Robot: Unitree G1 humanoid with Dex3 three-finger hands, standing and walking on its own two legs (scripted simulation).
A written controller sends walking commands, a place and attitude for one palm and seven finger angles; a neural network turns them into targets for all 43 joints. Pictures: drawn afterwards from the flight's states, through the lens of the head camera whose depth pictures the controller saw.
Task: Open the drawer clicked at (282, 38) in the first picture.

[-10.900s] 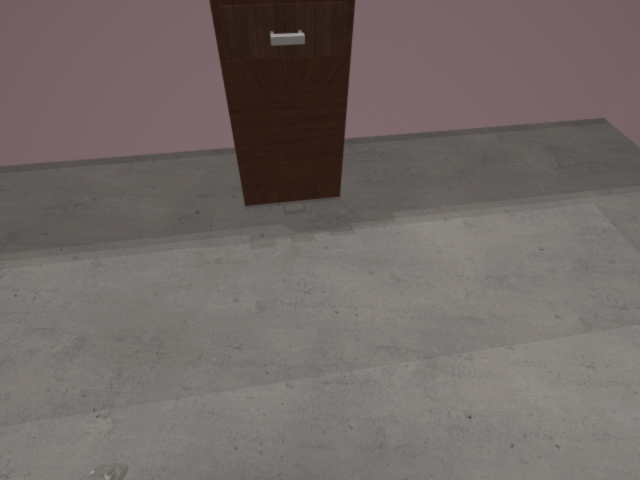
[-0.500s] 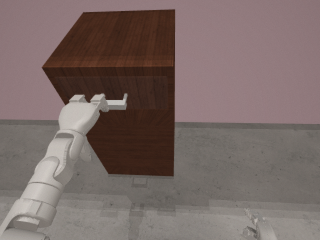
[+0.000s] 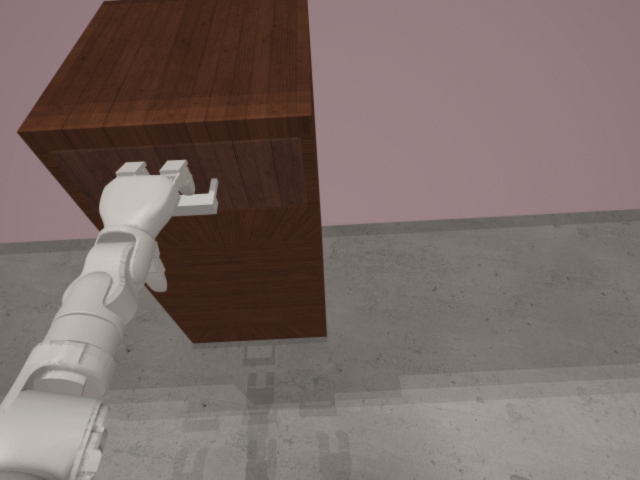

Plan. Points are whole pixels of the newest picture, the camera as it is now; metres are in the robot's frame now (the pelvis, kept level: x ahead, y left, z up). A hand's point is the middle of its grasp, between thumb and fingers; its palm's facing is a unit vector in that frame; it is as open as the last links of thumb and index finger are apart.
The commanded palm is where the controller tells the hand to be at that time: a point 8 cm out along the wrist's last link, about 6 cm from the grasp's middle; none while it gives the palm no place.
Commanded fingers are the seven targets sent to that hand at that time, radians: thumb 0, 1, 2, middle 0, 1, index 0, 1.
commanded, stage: move the hooked fingers above the handle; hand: left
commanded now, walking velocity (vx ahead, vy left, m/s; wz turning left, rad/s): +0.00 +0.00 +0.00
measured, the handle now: (186, 195) +0.55 +0.26 -0.02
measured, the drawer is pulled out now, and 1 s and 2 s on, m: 0.00 0.00 0.00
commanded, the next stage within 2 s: lower the fingers behind the handle in 1.34 s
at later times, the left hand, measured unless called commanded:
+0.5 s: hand (167, 201) +0.49 +0.25 +0.04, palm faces -0.07 +0.01 -1.00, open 13.8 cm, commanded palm +0.48 +0.26 +0.10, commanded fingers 0.00 -0.50 0.30 -0.30 -1.20 -0.30 -1.20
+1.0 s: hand (172, 192) +0.51 +0.25 +0.04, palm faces -0.06 +0.00 -1.00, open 13.7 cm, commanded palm +0.49 +0.26 +0.09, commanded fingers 0.00 -0.50 0.30 -0.30 -1.20 -0.30 -1.20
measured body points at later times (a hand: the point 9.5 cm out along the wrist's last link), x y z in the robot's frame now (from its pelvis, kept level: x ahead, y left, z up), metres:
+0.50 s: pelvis +0.00 +0.01 -0.01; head +0.10 +0.00 +0.43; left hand +0.48 +0.25 +0.09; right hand +0.02 -0.28 -0.14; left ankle -0.04 +0.12 -0.73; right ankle +0.03 -0.13 -0.73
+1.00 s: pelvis +0.00 +0.01 -0.02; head +0.11 +0.01 +0.42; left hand +0.50 +0.25 +0.09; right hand -0.01 -0.26 -0.15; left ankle -0.04 +0.12 -0.73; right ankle +0.03 -0.13 -0.73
